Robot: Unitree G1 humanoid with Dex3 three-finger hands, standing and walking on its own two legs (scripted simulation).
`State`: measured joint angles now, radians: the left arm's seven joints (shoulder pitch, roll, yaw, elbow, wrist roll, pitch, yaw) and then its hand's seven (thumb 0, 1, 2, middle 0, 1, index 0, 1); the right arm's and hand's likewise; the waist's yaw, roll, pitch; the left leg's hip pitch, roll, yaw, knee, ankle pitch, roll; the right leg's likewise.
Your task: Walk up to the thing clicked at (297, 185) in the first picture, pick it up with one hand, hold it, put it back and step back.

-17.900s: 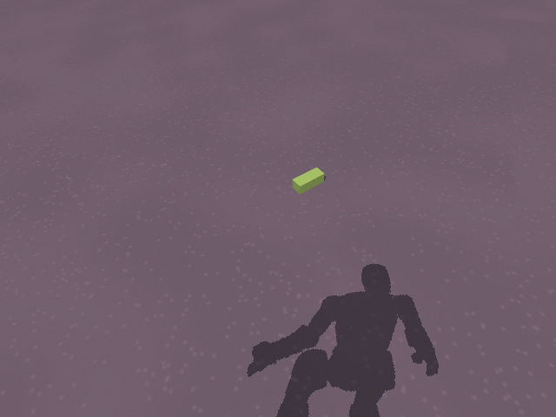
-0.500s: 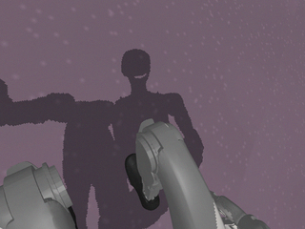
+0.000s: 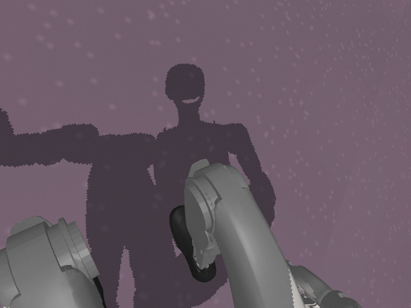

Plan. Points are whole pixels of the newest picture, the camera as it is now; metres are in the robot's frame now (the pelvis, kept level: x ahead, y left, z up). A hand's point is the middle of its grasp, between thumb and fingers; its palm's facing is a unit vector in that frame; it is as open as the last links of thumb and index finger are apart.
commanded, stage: close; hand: left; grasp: from above
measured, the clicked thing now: out of the picture +0.45 +0.34 -0.27
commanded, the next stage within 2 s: settle in 0.24 s
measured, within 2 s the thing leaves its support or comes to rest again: leaves its support in 0.64 s
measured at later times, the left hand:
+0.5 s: hand out of the picture +0.44 +0.34 -0.24, palm faces -0.45 -0.12 -0.88, open 9.5 cm
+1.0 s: hand out of the picture +0.44 +0.36 -0.17, palm faces -0.45 -0.08 -0.89, open 9.5 cm
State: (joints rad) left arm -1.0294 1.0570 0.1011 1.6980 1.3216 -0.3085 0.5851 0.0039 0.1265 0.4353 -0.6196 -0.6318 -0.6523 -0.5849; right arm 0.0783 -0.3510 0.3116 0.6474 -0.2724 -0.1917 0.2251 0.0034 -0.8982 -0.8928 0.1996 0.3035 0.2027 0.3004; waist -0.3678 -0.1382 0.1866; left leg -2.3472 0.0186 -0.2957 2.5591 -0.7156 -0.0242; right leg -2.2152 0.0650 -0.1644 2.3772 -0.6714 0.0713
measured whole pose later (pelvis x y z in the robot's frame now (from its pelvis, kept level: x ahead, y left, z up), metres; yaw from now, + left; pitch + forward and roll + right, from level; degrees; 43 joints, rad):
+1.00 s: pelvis +0.00 +0.00 +0.02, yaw +3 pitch +32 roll -13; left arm -0.96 0.88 0.05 1.40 1.26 -0.21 0.35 0.00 0.07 0.43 -0.74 -0.51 -0.77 -0.48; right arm 0.12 -0.33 0.17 0.64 -0.17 -0.12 0.22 0.00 -0.91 -0.90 0.20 0.30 0.20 0.30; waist -0.28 -0.03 0.03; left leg -2.37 0.00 -0.23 2.48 -0.69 -0.01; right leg -2.23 0.03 -0.12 2.34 -0.68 0.06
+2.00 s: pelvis -0.01 +0.00 +0.13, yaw +10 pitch +34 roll -8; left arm -0.67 0.68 0.01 0.89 1.08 -0.20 0.05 0.00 0.09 0.42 -0.70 -0.54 -0.73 -0.51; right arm 0.16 -0.27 0.00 0.63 -0.02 0.07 0.07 0.01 -0.92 -0.90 0.20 0.30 0.20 0.30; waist -0.13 0.05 -0.15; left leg -2.06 0.01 -0.10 2.09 -0.63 0.01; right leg -1.97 -0.01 -0.04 2.02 -0.65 0.06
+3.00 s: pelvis +0.05 +0.01 +0.41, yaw +13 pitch +12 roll -1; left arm -0.34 0.42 -0.17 0.82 1.03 -0.07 0.11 0.00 0.09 0.41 -0.72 -0.53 -0.74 -0.50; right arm 0.25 -0.24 -0.04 0.72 0.04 0.01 -0.05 0.01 -0.91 -0.90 0.20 0.30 0.20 0.30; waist -0.05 0.04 -0.10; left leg -0.76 0.04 0.01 0.96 -0.40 0.00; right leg -0.73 -0.01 0.02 0.92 -0.39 0.04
